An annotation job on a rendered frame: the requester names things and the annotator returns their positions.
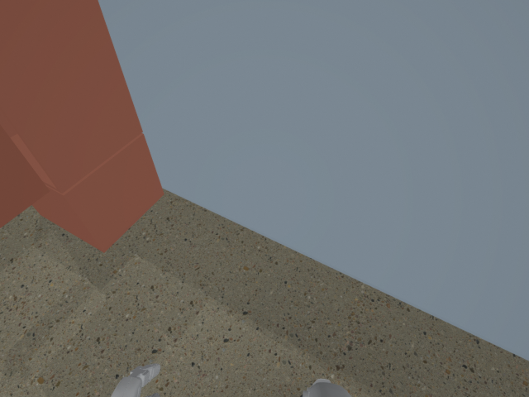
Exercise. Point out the cupboard door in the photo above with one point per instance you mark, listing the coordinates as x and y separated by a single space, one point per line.
20 185

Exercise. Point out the robot right shin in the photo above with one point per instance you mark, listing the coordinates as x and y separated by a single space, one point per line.
321 380

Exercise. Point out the left robot hand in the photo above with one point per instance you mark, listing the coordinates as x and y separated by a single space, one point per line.
131 386

